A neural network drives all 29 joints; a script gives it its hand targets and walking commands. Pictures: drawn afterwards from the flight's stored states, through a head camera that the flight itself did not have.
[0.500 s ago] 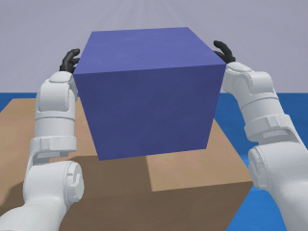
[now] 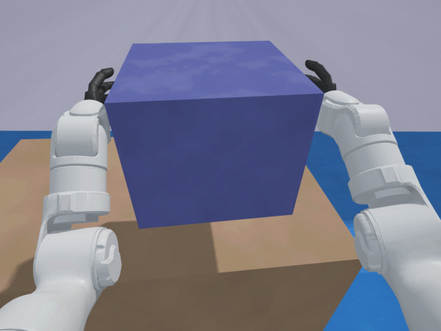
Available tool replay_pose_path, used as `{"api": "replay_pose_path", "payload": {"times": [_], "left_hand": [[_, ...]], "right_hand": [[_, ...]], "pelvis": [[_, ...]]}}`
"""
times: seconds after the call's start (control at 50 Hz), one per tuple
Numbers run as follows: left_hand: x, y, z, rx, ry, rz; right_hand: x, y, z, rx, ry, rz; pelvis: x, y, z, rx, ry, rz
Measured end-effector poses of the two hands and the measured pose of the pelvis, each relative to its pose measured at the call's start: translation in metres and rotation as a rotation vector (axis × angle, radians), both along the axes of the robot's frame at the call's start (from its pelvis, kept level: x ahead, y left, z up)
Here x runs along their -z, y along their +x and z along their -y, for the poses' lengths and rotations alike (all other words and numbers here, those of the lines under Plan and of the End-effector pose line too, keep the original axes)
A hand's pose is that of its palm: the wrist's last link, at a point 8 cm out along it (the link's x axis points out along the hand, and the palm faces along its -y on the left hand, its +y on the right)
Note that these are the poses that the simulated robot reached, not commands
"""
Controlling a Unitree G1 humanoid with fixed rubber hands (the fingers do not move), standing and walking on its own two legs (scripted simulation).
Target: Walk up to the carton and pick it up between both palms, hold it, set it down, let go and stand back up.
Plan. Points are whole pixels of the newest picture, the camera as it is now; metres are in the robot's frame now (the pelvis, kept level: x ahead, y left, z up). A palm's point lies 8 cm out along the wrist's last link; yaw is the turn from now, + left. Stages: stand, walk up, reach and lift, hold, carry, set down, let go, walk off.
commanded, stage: hold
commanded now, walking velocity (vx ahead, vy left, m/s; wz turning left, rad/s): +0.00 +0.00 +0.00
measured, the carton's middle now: (210, 126) +0.42 +0.02 +0.23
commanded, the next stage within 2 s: set down in 0.74 s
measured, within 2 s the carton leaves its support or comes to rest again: neither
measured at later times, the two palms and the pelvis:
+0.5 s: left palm (98, 116) +0.37 +0.21 +0.27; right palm (320, 107) +0.37 -0.16 +0.30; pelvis +0.01 +0.00 +0.00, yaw +0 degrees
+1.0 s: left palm (88, 99) +0.37 +0.21 +0.30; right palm (320, 98) +0.37 -0.16 +0.31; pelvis +0.00 +0.00 +0.00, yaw +1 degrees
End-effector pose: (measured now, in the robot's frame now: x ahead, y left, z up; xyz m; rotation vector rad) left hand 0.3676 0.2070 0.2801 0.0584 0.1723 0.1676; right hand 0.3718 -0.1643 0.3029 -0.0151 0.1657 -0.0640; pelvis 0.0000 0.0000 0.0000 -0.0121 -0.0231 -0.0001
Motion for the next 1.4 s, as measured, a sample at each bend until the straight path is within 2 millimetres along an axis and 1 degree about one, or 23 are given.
{"api": "replay_pose_path", "payload": {"times": [0.16, 0.28, 0.42, 0.58, 0.68, 0.82, 0.96, 1.06, 1.12, 1.18, 1.28, 1.34, 1.4], "left_hand": [[0.006, 0.003, 0.003, 0.010, 0.022, -0.005], [0.010, 0.004, 0.004, 0.008, 0.012, -0.008], [0.010, 0.001, 0.002, -0.006, 0.001, 0.002], [0.008, -0.002, -0.001, -0.006, -0.013, 0.010], [0.008, -0.003, 0.001, 0.005, 0.005, 0.001], [0.000, -0.005, 0.006, 0.005, 0.000, 0.023], [-0.018, -0.004, -0.003, -0.008, -0.018, 0.101], [-0.026, 0.002, -0.012, -0.014, -0.005, 0.128], [-0.027, 0.005, -0.017, -0.024, 0.015, 0.153], [-0.018, 0.008, -0.022, -0.029, 0.026, 0.156], [0.015, 0.014, -0.025, -0.033, 0.041, 0.109], [0.035, 0.015, -0.023, -0.037, 0.048, 0.090], [0.047, 0.015, -0.018, -0.049, 0.056, 0.088]], "right_hand": [[0.003, 0.002, 0.003, 0.003, -0.009, -0.004], [0.009, 0.002, 0.004, 0.004, -0.005, -0.009], [0.010, 0.004, 0.002, -0.005, 0.002, -0.001], [0.007, 0.000, -0.001, -0.004, 0.001, 0.004], [0.008, -0.003, 0.001, 0.004, 0.005, -0.004], [0.003, -0.007, 0.006, 0.009, 0.004, 0.018], [-0.009, -0.004, -0.003, -0.004, 0.013, 0.093], [-0.005, 0.007, -0.011, -0.017, 0.039, 0.120], [0.000, 0.014, -0.016, -0.029, 0.030, 0.149], [0.010, 0.019, -0.020, -0.037, 0.019, 0.158], [0.039, 0.028, -0.024, -0.046, -0.022, 0.120], [0.057, 0.031, -0.023, -0.050, -0.033, 0.106], [0.070, 0.032, -0.018, -0.055, -0.036, 0.112]], "pelvis": [[0.000, 0.005, -0.003, 0.004, 0.000, 0.002], [0.000, 0.006, -0.004, 0.005, 0.001, 0.001], [0.000, 0.006, -0.003, 0.005, 0.000, 0.001], [0.000, 0.005, -0.001, 0.000, 0.000, 0.008], [0.000, 0.003, -0.003, 0.001, 0.001, 0.013], [0.000, 0.000, -0.004, -0.004, 0.002, 0.016], [-0.001, -0.004, -0.002, -0.017, 0.004, 0.033], [0.000, -0.005, -0.001, -0.019, 0.007, 0.039], [0.000, -0.002, -0.002, -0.028, 0.009, 0.050], [0.000, 0.001, -0.002, -0.036, 0.010, 0.065], [0.000, 0.006, -0.004, -0.047, 0.012, 0.070], [0.000, 0.008, -0.005, -0.053, 0.012, 0.068], [0.001, 0.009, -0.006, -0.051, 0.011, 0.060]]}}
